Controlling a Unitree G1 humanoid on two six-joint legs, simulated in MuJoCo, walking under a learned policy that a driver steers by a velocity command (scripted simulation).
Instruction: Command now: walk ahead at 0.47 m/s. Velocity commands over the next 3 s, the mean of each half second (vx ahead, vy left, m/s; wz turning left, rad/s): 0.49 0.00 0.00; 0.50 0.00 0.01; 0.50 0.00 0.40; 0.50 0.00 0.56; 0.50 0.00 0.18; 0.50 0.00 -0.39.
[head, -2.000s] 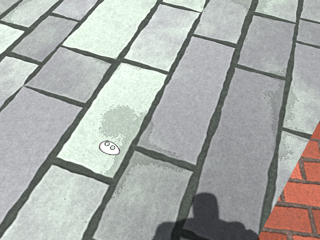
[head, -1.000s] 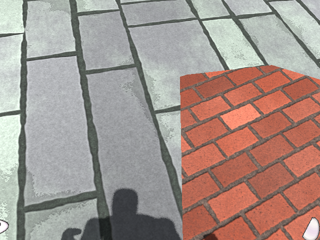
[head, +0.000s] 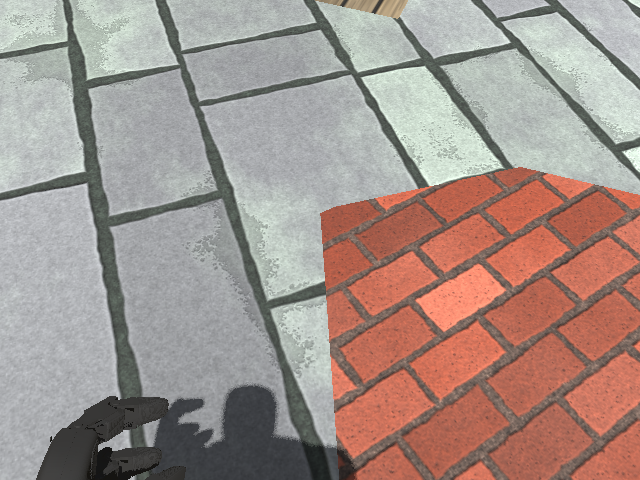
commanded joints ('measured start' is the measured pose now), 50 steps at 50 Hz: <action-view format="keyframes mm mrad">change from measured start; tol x16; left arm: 1 452 224 78 71 9 7 15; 6 188 103 40 68 25 -21 8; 24 384 216 62 220 -4 29 49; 27 514 26 -3 179 17 11 43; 50 -1 120 24 44 3 -19 1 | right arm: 1 55 -72 1 -86 14 -51 10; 21 -517 -70 -3 -289 6 -57 52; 27 -17 -302 -85 -165 -11 -48 41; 33 -240 -101 -28 -203 -23 -60 41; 50 -79 -181 -56 -72 15 -18 3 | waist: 1 202 -239 -462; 4 121 -31 -77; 11 64 -40 0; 25 2 -67 -149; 27 12 291 -421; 31 29 43 -121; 50 49 75 -3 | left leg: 1 -719 -87 -147 800 -60 33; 15 -701 79 -28 160 596 -6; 22 -711 30 -27 -20 484 47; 25 -336 -41 39 -56 429 115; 26 -20 118 -133 -5 466 177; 27 304 332 -627 -119 217 337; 35 -228 185 -231 -370 506 266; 50 -20 212 -126 -273 651 181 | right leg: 1 926 -397 863 -296 -435 -265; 4 473 -277 455 -361 -209 -158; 8 284 -223 284 -449 -40 -174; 20 498 -240 138 -412 85 -125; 25 550 -202 89 -39 532 -53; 26 354 -145 47 262 310 -18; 27 -65 52 47 605 -351 51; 29 -252 -30 174 748 -413 27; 42 -111 -123 74 95 172 92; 50 -38 -68 74 -83 37 29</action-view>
